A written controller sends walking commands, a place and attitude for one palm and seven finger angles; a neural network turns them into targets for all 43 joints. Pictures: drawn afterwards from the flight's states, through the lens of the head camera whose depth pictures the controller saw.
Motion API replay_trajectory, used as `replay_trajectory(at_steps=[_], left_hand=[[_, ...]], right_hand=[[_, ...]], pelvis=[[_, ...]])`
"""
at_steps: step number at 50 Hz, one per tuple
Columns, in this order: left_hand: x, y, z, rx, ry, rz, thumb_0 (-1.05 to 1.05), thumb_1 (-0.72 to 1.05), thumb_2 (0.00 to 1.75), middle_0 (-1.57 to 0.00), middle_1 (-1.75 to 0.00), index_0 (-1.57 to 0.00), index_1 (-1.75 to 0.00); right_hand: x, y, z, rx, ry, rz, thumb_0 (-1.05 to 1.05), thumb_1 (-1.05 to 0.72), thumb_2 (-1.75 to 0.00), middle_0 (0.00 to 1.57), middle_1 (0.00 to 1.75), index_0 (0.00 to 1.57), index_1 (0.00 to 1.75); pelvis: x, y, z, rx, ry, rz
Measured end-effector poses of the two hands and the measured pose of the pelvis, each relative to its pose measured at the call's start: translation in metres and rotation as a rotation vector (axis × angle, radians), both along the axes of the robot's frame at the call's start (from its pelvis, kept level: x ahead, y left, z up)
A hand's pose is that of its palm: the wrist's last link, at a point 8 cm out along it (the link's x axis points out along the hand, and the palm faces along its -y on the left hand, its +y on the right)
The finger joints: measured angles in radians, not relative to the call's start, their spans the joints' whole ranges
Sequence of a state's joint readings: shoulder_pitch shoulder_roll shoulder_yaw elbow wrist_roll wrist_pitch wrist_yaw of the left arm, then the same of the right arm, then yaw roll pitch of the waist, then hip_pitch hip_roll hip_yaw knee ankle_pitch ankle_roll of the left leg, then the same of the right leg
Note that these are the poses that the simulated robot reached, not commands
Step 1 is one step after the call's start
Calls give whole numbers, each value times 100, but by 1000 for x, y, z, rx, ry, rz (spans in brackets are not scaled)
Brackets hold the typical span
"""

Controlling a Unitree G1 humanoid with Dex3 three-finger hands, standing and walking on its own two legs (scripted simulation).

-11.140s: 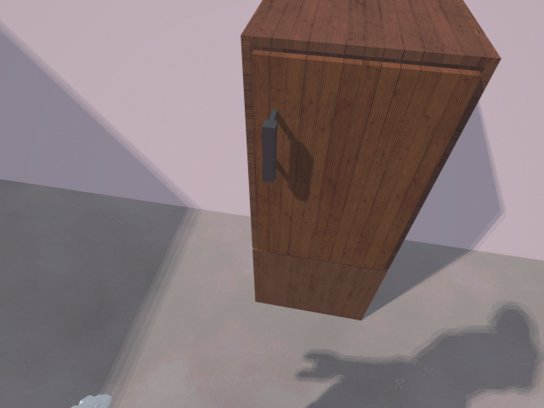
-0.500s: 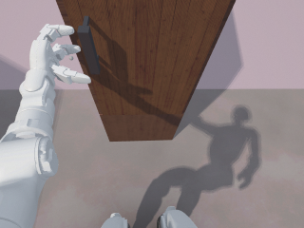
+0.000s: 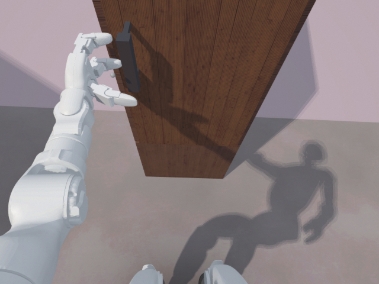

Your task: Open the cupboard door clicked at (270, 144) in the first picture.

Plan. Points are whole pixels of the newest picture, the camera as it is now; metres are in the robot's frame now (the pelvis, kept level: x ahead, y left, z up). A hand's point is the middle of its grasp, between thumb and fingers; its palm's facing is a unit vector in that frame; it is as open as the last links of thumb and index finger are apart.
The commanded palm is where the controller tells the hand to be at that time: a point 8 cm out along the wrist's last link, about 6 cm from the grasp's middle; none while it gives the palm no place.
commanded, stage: slide the fingers in behind the handle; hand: left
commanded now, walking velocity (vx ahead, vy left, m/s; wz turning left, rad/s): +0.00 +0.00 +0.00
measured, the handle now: (131, 58) +0.56 +0.10 +0.11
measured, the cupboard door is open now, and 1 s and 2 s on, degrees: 0 0 0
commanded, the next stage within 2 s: move the hooked fingers beside the handle in 0.48 s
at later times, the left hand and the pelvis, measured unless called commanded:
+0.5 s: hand (115, 76) +0.51 +0.12 +0.11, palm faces +0.00 -1.00 -0.04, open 15.1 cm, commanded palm +0.50 +0.12 +0.11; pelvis -0.01 +0.00 +0.00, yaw +1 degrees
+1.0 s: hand (115, 77) +0.51 +0.13 +0.11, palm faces -0.02 -1.00 -0.04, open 15.2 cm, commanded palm +0.49 +0.15 +0.11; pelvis +0.00 +0.00 +0.00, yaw +0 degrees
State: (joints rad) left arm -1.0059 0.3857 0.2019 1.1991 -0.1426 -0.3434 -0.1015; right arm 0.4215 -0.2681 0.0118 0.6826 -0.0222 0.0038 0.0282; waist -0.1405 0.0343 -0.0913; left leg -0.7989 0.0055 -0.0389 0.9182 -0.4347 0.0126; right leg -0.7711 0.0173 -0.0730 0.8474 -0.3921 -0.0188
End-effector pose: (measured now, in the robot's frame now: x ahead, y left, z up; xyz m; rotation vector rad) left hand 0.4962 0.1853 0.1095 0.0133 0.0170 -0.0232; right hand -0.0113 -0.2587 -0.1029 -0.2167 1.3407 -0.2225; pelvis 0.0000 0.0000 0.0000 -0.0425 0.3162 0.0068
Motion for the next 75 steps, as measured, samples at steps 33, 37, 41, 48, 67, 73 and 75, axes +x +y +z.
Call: replay_trajectory(at_steps=[33,37,41,48,67,73,75], left_hand=[[-7,-9,1,22,0,18,-2,-50,30,-30,-120,-1,-117],[-7,-9,1,20,1,14,-2,-50,30,-30,-120,0,-116],[-7,-8,1,22,1,11,-2,-50,30,-30,-120,-1,-115],[-6,-6,1,22,0,4,-2,-50,30,-30,-120,-4,-115],[-5,-1,3,20,-2,-27,-2,-50,30,-30,-120,-11,-115],[-1,-11,6,7,-7,-75,-2,-50,30,-30,-120,-21,-118],[2,-12,6,-4,-1,-70,-2,-50,30,-30,-120,-24,-118]], right_hand=[[5,-2,-5,11,-13,34,1,-91,-90,20,30,20,30],[5,-1,-5,11,-19,27,1,-91,-90,20,30,20,30],[5,-2,-4,10,-26,21,1,-91,-90,20,30,20,30],[6,-2,-4,9,-29,11,1,-91,-90,20,30,20,30],[8,-6,0,-1,-39,-27,1,-91,-90,20,30,20,30],[9,-7,2,-11,-52,-44,1,-91,-90,20,30,20,30],[9,-8,3,-16,-60,-52,1,-91,-90,20,30,20,30]], pelvis=[[-5,-2,-1,3,-2,19],[-4,-2,0,5,-7,15],[-4,-3,0,6,-8,11],[-3,-3,1,9,-9,3],[3,-5,4,12,-14,-18],[3,-6,5,14,-19,-28],[3,-6,5,15,-18,-34]])
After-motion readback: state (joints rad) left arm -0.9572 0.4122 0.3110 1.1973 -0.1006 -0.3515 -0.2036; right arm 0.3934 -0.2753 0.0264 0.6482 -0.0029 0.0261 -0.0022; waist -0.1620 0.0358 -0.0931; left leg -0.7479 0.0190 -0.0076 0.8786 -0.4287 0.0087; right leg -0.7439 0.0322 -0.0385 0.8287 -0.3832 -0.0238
